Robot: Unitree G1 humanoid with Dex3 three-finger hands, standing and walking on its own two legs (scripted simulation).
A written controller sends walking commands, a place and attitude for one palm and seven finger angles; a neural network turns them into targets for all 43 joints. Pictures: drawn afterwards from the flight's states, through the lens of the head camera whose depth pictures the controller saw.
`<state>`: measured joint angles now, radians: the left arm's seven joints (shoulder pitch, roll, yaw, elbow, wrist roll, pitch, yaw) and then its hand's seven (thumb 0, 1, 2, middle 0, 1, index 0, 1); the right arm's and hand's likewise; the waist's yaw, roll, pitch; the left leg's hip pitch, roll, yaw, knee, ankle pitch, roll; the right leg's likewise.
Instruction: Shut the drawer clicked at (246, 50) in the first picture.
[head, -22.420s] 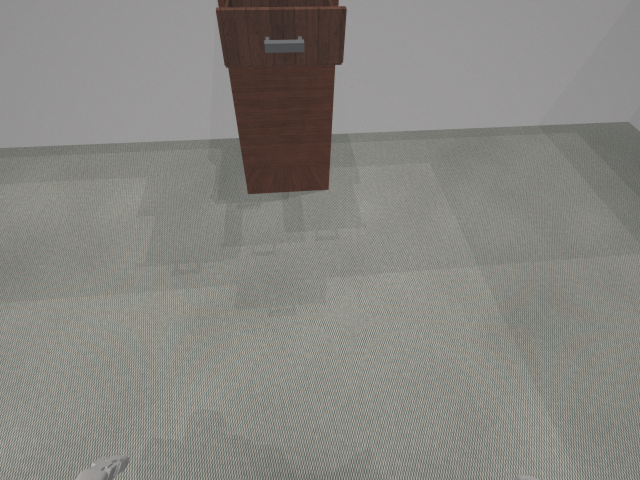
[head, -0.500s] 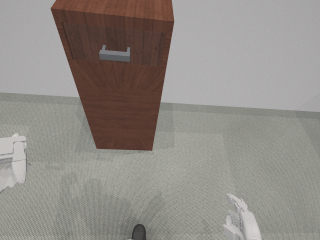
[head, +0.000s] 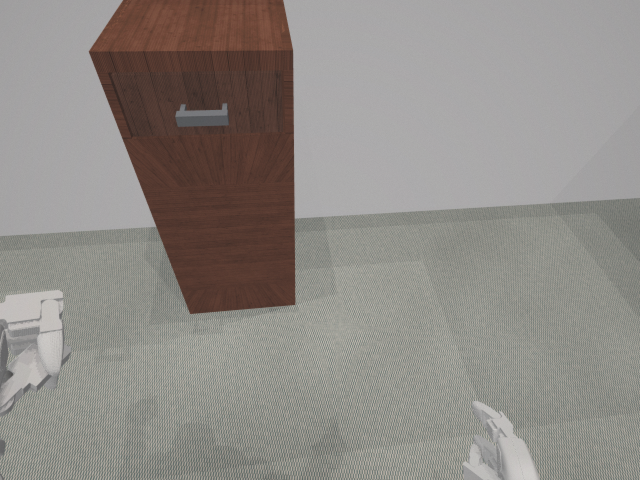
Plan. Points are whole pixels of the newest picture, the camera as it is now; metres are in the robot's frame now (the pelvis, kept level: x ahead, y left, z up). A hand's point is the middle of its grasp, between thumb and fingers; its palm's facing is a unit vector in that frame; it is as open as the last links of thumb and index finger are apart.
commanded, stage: stop stepping back and stand still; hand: left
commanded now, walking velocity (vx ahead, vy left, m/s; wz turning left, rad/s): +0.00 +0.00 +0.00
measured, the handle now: (203, 113) +0.79 +0.26 +0.05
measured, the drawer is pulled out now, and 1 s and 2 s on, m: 0.00 0.00 0.00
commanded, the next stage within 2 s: let the arm hang, fingers relaxed in 0.52 s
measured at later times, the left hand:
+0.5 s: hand out of the picture +0.13 +0.25 +0.17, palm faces +0.39 -0.81 -0.44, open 3.2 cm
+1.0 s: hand out of the picture -0.04 +0.21 -0.18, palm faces +0.10 -0.98 -0.18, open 3.4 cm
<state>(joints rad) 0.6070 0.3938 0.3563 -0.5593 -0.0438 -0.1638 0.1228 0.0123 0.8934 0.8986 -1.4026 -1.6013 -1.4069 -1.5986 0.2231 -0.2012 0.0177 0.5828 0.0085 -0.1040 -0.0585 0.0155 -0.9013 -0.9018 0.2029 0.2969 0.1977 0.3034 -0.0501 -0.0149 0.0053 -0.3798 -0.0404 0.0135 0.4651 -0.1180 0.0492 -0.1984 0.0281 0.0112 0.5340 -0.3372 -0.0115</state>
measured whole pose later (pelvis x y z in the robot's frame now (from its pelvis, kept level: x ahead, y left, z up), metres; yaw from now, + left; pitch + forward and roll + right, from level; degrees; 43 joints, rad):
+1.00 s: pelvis -0.05 +0.02 +0.00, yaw +6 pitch -1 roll -2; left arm 0.29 0.23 0.02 0.91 0.02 0.05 0.01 0.01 0.90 0.90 -0.95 -1.14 -0.95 -1.16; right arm 0.26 -0.25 -0.01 0.97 -0.03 0.03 0.00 0.01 -0.90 -0.90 0.20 0.30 0.20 0.30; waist -0.01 -0.05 0.08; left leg -0.38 -0.04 -0.08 0.57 -0.17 0.03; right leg -0.25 0.01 -0.01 0.56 -0.31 -0.01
